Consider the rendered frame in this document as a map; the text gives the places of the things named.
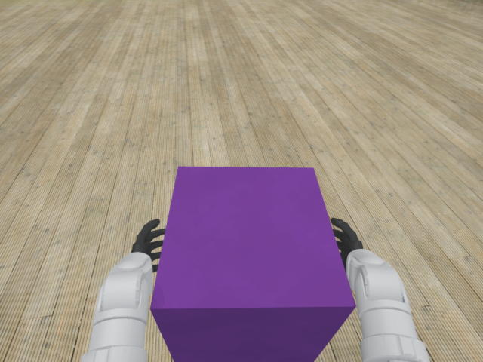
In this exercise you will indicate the robot left forearm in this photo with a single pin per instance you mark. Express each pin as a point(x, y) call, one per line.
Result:
point(121, 313)

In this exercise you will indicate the robot left hand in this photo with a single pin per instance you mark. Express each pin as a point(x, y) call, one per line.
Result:
point(144, 238)

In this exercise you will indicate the carton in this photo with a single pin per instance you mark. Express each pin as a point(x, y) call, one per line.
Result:
point(250, 270)

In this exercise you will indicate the robot right forearm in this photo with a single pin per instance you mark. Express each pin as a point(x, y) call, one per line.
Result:
point(387, 325)

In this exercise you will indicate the robot right hand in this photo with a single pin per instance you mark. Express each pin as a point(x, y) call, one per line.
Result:
point(348, 237)

